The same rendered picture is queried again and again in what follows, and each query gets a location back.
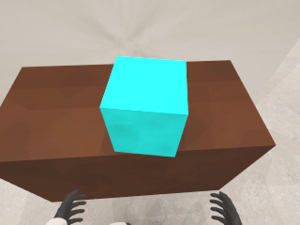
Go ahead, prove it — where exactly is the right robot hand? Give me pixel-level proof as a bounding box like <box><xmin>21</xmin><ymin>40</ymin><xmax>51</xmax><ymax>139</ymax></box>
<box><xmin>209</xmin><ymin>191</ymin><xmax>243</xmax><ymax>225</ymax></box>

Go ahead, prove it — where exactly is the carton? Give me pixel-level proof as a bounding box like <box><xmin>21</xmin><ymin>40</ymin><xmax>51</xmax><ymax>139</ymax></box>
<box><xmin>99</xmin><ymin>56</ymin><xmax>188</xmax><ymax>158</ymax></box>

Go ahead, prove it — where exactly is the pedestal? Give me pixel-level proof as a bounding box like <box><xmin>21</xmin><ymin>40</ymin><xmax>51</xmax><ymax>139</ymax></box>
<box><xmin>0</xmin><ymin>60</ymin><xmax>276</xmax><ymax>203</ymax></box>

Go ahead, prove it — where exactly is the left robot hand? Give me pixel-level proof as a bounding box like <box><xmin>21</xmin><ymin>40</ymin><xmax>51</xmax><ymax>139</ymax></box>
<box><xmin>54</xmin><ymin>189</ymin><xmax>86</xmax><ymax>225</ymax></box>

